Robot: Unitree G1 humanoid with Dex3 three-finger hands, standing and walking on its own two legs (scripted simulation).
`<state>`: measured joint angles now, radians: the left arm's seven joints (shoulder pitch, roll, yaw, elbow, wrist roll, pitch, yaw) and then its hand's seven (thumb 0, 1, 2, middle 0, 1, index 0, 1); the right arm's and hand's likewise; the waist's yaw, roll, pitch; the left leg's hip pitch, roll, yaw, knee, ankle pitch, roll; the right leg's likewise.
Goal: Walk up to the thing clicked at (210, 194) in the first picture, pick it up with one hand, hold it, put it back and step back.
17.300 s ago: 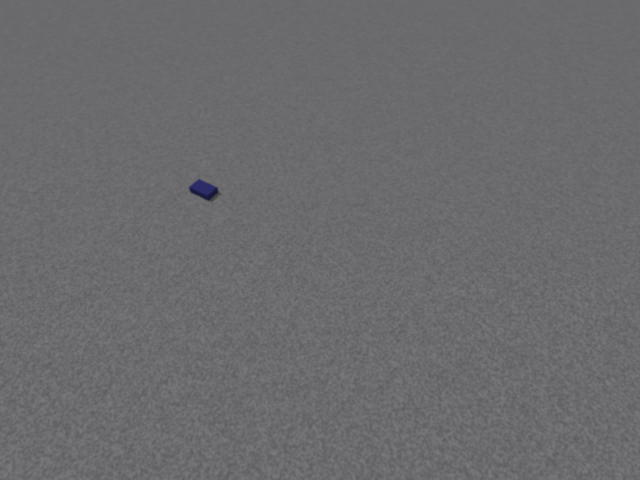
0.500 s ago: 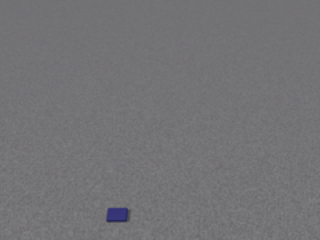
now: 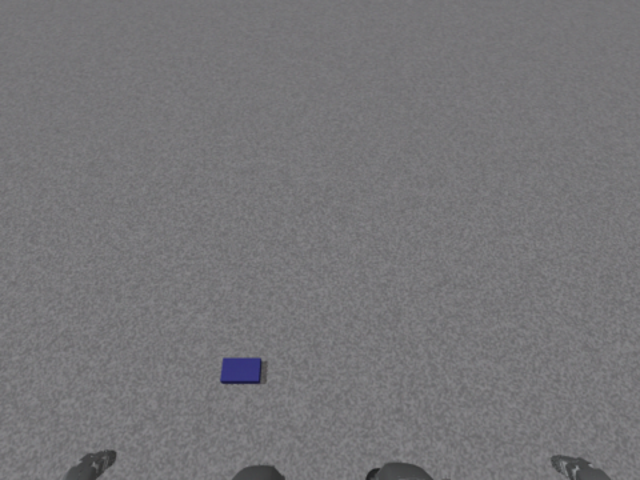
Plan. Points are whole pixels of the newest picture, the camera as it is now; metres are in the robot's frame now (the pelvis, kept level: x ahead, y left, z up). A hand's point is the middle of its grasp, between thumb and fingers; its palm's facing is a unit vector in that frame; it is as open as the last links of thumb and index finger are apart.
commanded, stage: walk up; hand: left
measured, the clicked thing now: (241, 370) +0.46 +0.23 -0.75
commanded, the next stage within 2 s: none
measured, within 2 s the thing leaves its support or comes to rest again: neither
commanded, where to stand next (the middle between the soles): +0.08 -0.02 m, yaw +0 degrees
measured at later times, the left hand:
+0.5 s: hand out of the picture +0.02 +0.28 -0.16, palm faces -0.10 -0.92 -0.39, open 7.4 cm
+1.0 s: hand out of the picture -0.13 +0.29 -0.16, palm faces -0.02 -0.94 -0.35, open 7.4 cm
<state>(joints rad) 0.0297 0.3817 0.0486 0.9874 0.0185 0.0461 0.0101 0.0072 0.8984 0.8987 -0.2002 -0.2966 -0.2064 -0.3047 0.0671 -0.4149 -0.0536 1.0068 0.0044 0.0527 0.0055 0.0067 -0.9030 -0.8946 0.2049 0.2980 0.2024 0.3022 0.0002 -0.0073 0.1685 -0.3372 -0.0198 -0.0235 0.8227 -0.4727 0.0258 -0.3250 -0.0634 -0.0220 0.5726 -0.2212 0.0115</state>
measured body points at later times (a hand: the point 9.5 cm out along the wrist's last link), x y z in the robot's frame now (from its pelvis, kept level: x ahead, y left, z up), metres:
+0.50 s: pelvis -0.10 +0.02 -0.01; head -0.03 +0.02 +0.43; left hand +0.03 +0.33 -0.13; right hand -0.02 -0.30 -0.13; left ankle -0.04 +0.13 -0.73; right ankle -0.11 -0.10 -0.73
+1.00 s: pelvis -0.24 +0.02 +0.00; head -0.19 +0.06 +0.44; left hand -0.13 +0.34 -0.13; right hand -0.14 -0.30 -0.09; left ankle -0.18 +0.15 -0.73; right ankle -0.29 -0.14 -0.64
